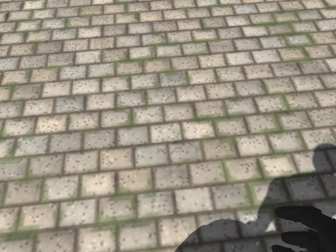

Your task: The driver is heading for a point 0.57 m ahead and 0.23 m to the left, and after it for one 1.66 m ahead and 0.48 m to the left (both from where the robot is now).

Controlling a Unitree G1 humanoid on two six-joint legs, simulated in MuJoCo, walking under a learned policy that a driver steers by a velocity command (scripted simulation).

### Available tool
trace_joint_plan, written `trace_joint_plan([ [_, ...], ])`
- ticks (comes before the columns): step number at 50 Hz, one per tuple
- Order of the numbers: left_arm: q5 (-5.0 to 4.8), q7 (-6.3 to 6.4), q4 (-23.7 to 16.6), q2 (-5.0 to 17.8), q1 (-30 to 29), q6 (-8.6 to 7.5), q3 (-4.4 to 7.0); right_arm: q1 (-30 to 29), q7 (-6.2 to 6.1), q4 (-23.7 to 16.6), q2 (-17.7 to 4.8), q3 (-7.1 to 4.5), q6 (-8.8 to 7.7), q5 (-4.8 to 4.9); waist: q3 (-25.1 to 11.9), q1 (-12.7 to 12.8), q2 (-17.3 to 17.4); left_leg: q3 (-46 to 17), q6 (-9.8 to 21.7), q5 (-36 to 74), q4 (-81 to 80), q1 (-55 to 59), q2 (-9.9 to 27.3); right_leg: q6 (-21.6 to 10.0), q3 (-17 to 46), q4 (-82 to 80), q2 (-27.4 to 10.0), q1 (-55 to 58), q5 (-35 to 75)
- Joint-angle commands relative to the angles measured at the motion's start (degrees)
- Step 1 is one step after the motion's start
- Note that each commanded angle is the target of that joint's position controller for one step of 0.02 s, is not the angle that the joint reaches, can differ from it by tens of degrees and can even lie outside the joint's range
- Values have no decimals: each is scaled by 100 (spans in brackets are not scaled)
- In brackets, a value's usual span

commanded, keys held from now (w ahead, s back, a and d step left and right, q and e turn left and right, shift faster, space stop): w+shift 0.02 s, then w+q+shift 0.44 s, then q+shift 0.54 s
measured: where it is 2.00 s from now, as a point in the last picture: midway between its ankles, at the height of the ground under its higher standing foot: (182, 146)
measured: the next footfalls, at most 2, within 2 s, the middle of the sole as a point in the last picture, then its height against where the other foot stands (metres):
left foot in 0.06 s outside the picture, level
right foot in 0.46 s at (219, 202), level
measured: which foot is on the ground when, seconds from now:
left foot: up 0.00-0.04, down 0.06-0.46, up 0.48-0.82, down 0.84-1.00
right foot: down 0.00-0.04, up 0.06-0.44, down 0.46-0.82, up 0.84-1.00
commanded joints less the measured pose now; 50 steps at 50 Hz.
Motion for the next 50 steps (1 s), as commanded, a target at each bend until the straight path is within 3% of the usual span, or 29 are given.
trace_joint_plan([
  [1, 115, 68, -193, 1287, -338, -125, 274, 1273, -159, 84, -1031, -402, -81, 76, -939, -1056, -394, 324, 288, -676, 30, 3150, -642, -18, 417, 1478, -1242, -872, 6817],
  [2, 236, 53, -179, 1288, -682, -110, 272, 2539, -280, 430, -1196, -514, -56, 137, -1381, -1834, -367, 489, 376, -1003, -91, 4207, -514, 49, 111, 2908, -1105, -1157, 6707],
  [3, 330, 73, -213, 777, -772, -161, 152, 3680, -425, 697, -1532, -652, -54, 55, -1830, -2230, 82, -342, 507, -2680, 209, 5407, 234, 110, -270, 5027, -788, -2129, 5124],
  [4, 4, -29, -473, -257, 309, -189, -101, 3350, -371, 770, -2107, -779, -95, -162, -2276, -1131, 2481, -4132, 1425, -3881, -1018, 6425, 1836, 448, -569, 7043, 331, -4129, -197],
  [5, 170, -20, -366, 201, -52, -213, -159, 2844, -218, 717, -1496, -727, -60, 5, -1848, -1243, 1571, -5314, 1596, -4358, -1784, 5975, 1626, 272, -532, 7075, 22, -4773, -16],
  [7, 296, -83, -540, 476, -1135, -180, -143, 2184, -113, 801, -846, -626, -91, 102, -732, -1043, 119, -3604, 1600, -3398, -1728, 4539, 1158, 282, -724, 6545, -586, -4775, 776],
  [9, 463, -150, -856, 292, -1605, -117, -222, 2433, -112, 1158, -534, -498, -118, 113, -234, -778, 241, -2799, 1472, -2523, -1794, 3696, 634, 425, -869, 5898, -855, -4689, 646],
  [11, 544, -179, -1043, 106, -1803, -68, -337, 2725, -125, 1389, -579, -507, -185, 184, 22, -642, 381, -2605, 1596, -2091, -1985, 3419, 488, 626, -955, 5347, -1052, -4908, 376],
  [14, 467, -274, -1491, 81, -2678, -110, -502, 2570, -189, 1338, -829, -605, -226, 171, 414, -613, 305, -2197, 1637, -1761, -2601, 2392, 353, 951, -1242, 3650, -1246, -4542, 1082],
  [17, 266, -340, -1570, 21, -3065, -123, -572, 2502, -99, 1304, -1102, -725, -250, 259, 294, -753, 393, -1803, 1379, -856, -2995, 1543, 182, 1021, -1664, 2417, -915, -2677, 2337],
  [20, 277, -188, -1481, 319, -2882, -131, -429, 2793, -74, 1425, -1169, -755, -230, 324, -28, -739, 265, -1722, 1101, 709, -2099, 2576, 249, 922, -1595, 1836, -790, -2276, 2288],
  [22, 326, -23, -1104, 584, -1608, -173, -240, 2817, -74, 1472, -1357, -809, -195, 299, -897, -125, 64, -1391, 860, 1900, 74, 2583, -128, 784, -1656, 1697, -665, -721, 1556],
  [23, 405, 109, -966, 917, -591, -204, -83, 2662, -64, 1376, -1176, -772, -238, 310, -1448, 368, -125, -1192, 750, 971, 1699, 1712, -413, 636, -859, 1654, -1516, 490, 492],
  [24, 594, 213, -899, 1272, 86, -195, 24, 2810, -135, 1176, -187, -563, -250, 373, -2050, 251, -1196, -738, 679, -3139, 3549, 523, -815, 419, 1262, 1177, -3323, 1535, -914],
  [25, 494, 206, -933, 1422, -213, -112, 91, 3064, -190, 934, -347, -533, -153, 452, -2329, -106, -1817, -354, 618, -3170, 4620, -208, -851, -86, 3367, 299, -3915, 1303, -519],
  [26, 420, 185, -987, 770, -766, -105, -14, 2537, -246, 1035, -636, -595, -23, 299, -1275, -221, -771, -271, 587, -2622, 4681, -515, -369, -60, 2238, 430, -3515, 528, 622],
  [27, 371, 133, -960, 303, -1022, -146, -126, 2187, -217, 1041, -606, -610, 48, 233, -724, -280, -389, -177, 507, -2387, 4421, -407, -226, -8, 987, 682, -3192, -103, 2515],
  [29, 301, 105, -754, 34, -965, -192, -199, 2058, -120, 1016, -439, -649, 223, 126, -401, -537, -574, -120, 344, -2541, 4066, -128, -79, 178, -427, 815, -2752, -750, 4864],
  [30, 0, 130, -805, 42, -1491, -238, -91, 2027, -200, 719, -337, -670, 180, 613, -336, -676, -1270, -284, 236, -2366, 3953, -197, 193, 248, -839, 674, -2444, -725, 4834],
  [31, -57, 161, -791, -41, -1687, -253, -102, 1749, -199, 571, -305, -626, 209, 686, -263, -713, -1139, -210, 194, -2288, 3570, -249, 231, 241, -1055, 474, -2454, -884, 4630],
  [35, -62, 332, -821, 452, -2396, -152, 85, 1315, 27, 173, -95, -485, 202, 390, -88, -891, -556, 436, 53, -582, 990, 1022, -11, 358, -2333, 142, -2110, -1912, 4671],
  [39, -286, 329, -783, 914, -2288, -151, 241, 1917, 193, 258, -774, -744, 322, 350, -701, -1288, -521, 809, 490, -175, 422, 2678, -677, 612, -2663, 1485, -2055, -1714, 6122],
  [41, -299, 241, -873, 820, -2273, -102, 217, 2852, 104, 414, -1317, -1024, 386, 349, -1125, -1828, -105, 564, 925, 230, 26, 4273, -821, 831, -2601, 3477, -1860, -2339, 4885],
  [42, -55, 145, -799, 181, -1785, -65, 43, 2560, -25, 387, -1457, -1024, 390, 441, -779, -1414, 1145, -148, 1193, 1679, -288, 4847, -431, 1108, -2566, 5032, -1171, -3374, -172],
  [43, 154, 63, -914, 76, -858, -60, -58, 1828, -64, -205, -1951, -993, 298, 172, -1509, -669, 2054, -2868, 2511, 4100, 72, 5787, 1024, 1431, -1867, 7250, -371, -4672, -1959],
  [44, 55, 13, -1061, 806, -958, -98, 7, 1732, 28, -481, -1814, -996, 234, 96, -2816, -1045, 1283, -4195, 3027, 1886, -920, 6181, 1554, 1362, -713, 7627, -381, -4999, -1350],
  [45, -41, 23, -1183, 1042, -1530, -111, 53, 1353, 54, -592, -1700, -971, 197, 226, -2145, -1001, 587, -3940, 2683, 549, -1277, 5485, 1295, 1228, -584, 7140, -578, -5071, -807],
  [46, 23, 97, -1206, 960, -1786, -74, 61, 1084, 16, -605, -1460, -923, 191, 366, -1461, -816, -12, -3552, 2322, 61, -1316, 4710, 963, 1239, -598, 6656, -744, -5082, -484],
  [50, 134, 161, -1082, 650, -1814, 77, 26, 764, -193, -626, -1279, -881, 317, 331, -917, -475, -100, -2386, 1853, 1676, -1137, 2892, 244, 1400, -695, 4878, -799, -4004, -279],
])
Keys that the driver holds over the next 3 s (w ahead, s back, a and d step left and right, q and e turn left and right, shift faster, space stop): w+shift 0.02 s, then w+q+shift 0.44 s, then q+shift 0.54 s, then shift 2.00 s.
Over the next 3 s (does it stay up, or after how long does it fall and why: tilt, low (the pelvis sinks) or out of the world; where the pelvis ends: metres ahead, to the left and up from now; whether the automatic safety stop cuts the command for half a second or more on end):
stays up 0.89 0.09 0.01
